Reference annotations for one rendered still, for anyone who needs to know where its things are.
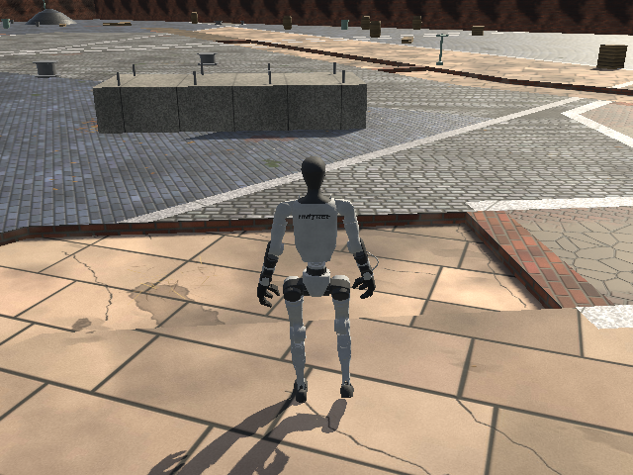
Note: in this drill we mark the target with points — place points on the robot foot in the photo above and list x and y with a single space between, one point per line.
301 394
346 390

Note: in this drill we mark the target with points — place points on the robot right hand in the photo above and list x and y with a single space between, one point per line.
366 283

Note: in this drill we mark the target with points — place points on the left robot foot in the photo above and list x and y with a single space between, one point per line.
301 394

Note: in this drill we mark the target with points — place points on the right robot forearm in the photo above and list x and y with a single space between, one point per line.
363 262

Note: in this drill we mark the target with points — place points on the right robot foot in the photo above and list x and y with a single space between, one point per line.
346 390

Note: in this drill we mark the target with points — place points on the robot left upper arm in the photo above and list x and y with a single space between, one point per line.
283 210

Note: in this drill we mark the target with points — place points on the left robot forearm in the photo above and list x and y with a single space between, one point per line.
268 267

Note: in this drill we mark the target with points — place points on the robot left hand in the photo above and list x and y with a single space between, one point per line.
262 291

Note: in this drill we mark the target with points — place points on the robot right upper arm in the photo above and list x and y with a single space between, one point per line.
346 209

